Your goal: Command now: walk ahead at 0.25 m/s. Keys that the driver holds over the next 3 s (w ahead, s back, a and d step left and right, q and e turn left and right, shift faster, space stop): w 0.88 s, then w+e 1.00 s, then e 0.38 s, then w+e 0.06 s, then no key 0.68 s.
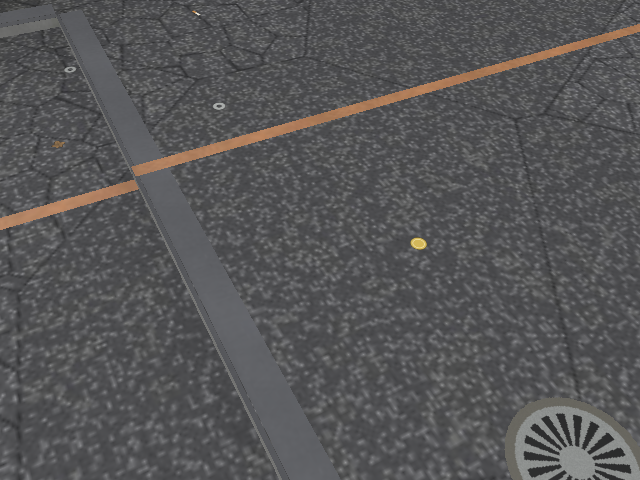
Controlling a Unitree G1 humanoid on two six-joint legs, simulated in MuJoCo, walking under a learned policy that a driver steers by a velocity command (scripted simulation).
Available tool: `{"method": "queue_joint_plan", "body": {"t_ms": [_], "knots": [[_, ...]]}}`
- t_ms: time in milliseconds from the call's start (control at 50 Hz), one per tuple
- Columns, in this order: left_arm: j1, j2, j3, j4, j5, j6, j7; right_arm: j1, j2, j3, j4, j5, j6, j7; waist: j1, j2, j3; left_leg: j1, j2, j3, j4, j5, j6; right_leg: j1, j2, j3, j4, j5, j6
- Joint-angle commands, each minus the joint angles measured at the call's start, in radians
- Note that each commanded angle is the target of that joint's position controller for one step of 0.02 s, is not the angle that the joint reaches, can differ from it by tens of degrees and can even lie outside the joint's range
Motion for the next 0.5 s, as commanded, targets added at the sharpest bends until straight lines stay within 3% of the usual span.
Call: {"method": "queue_joint_plan", "body": {"t_ms": [20,40,60,80,100,120,160,240,340,380,400,420,440,460,480,500], "knots": [[-0.024,-0.053,-0.023,-0.057,-0.023,0.006,-0.003,0.136,-0.127,0.007,0.018,-0.011,-0.003,-0.002,0.004,0.119,0.053,0.065,0.243,-0.459,-0.23,-0.462,0.105,-0.494,-0.04,0.135,0.559,-0.039,0.117],[-0.019,0.017,-0.02,-0.122,-0.044,-0.004,-0.005,0.08,-0.31,-0.053,0.026,-0.02,-0.011,-0.015,0.027,0.315,0.115,-0.098,0.388,-0.791,-0.466,-0.882,0.236,-0.512,-0.082,0.155,0.558,-0.013,0.14],[-0.096,0.135,0.01,-0.145,-0.057,-0.011,0.011,-0.015,-0.213,-0.028,0.003,-0.006,-0.031,-0.026,0.036,0.175,0.194,-0.132,0.358,-0.742,-0.464,-0.775,0.21,-0.547,-0.107,0.172,0.622,0.104,0.176],[-0.078,0.153,0.018,-0.126,-0.031,-0.015,0.019,-0.05,-0.148,-0.005,0.003,-0.012,-0.044,-0.025,0.047,0.133,0.181,-0.124,0.289,-0.593,-0.405,-0.6,0.169,-0.533,-0.105,0.182,0.631,0.166,0.193],[-0.024,0.137,0.02,-0.09,0.003,-0.019,0.023,-0.045,-0.128,-0.004,0.003,-0.005,-0.055,-0.022,0.049,0.115,0.127,-0.092,0.223,-0.478,-0.364,-0.489,0.141,-0.496,-0.106,0.159,0.621,0.18,0.201],[-0.027,0.128,0.022,-0.081,0.013,-0.027,0.023,0.012,-0.114,-0.003,0.02,0.009,-0.063,-0.023,0.021,0.088,0.116,-0.023,0.208,-0.426,-0.344,-0.392,0.139,-0.527,-0.11,0.162,0.587,0.226,0.204],[-0.039,0.062,0.009,-0.078,0.004,-0.041,0.014,0.151,-0.069,0.008,0.072,0.011,-0.069,-0.026,-0.015,0.073,0.085,0.065,0.179,-0.346,-0.329,-0.255,0.147,-0.54,-0.113,0.15,0.539,0.287,0.199],[-0.121,0.022,-0.015,-0.112,-0.002,-0.058,-0.003,0.214,-0.076,0.002,0.066,0.01,-0.065,-0.039,-0.05,0.056,0.05,0.148,0.176,-0.244,-0.365,-0.063,0.163,-0.488,-0.12,0.107,0.307,0.327,0.203],[-0.173,0.012,-0.037,-0.136,-0.021,-0.078,-0.039,0.269,-0.093,-0.006,0.062,0.02,-0.054,-0.026,-0.062,0.104,0.069,0.116,0.192,-0.144,-0.379,0.034,0.188,-0.273,-0.071,0.007,0.103,0.204,0.177],[-0.141,0.022,-0.039,-0.138,-0.023,-0.089,-0.055,0.276,-0.094,-0.009,0.061,0.028,-0.044,-0.025,-0.026,0.131,0.067,0.123,0.212,-0.134,-0.333,0.073,0.192,-0.181,-0.047,-0.022,0.031,0.105,0.146],[-0.067,0.043,-0.028,-0.121,-0.023,-0.093,-0.058,0.259,-0.095,-0.008,0.053,0.029,-0.043,-0.028,0.027,0.141,0.036,0.105,0.204,-0.118,-0.268,0.218,0.177,-0.059,-0.018,-0.036,-0.026,0.102,0.128],[0.056,0.085,-0.008,-0.085,-0.022,-0.093,-0.055,0.245,-0.088,-0.005,0.04,0.028,-0.047,-0.033,0.086,0.137,-0.037,0.071,0.182,-0.088,-0.154,0.456,0.153,0.127,0.011,-0.031,-0.051,0.123,0.104],[0.206,0.163,0.021,-0.046,-0.015,-0.096,-0.047,0.218,-0.056,0.004,0.013,0.032,-0.056,-0.041,0.146,0.028,-0.138,-0.105,0.105,0.006,0.106,0.649,0.084,0.379,-0.101,0.176,-0.095,0.06,0.034],[0.382,0.255,0.047,-0.016,-0.001,-0.086,-0.041,0.185,-0.009,0.018,-0.033,0.026,-0.078,-0.049,0.203,-0.245,-0.263,-0.382,-0.053,0.075,0.482,0.346,0.002,0.625,-0.302,0.628,-0.325,-0.171,-0.083],[0.409,0.24,0.029,-0.004,0.009,-0.091,-0.036,0.105,-0.039,0.002,-0.061,0.006,-0.107,-0.037,0.199,-0.319,-0.291,-0.535,-0.103,-0.092,0.741,-0.149,0.007,0.657,-0.41,0.958,-0.531,-0.244,-0.116],[0.307,0.186,0.006,-0.019,0.013,-0.102,-0.037,0.092,-0.067,-0.015,-0.066,0.031,-0.121,-0.023,0.142,-0.262,-0.181,-0.618,-0.057,-0.15,0.854,-0.127,0.035,0.55,-0.425,0.867,-0.527,-0.25,-0.086]]}}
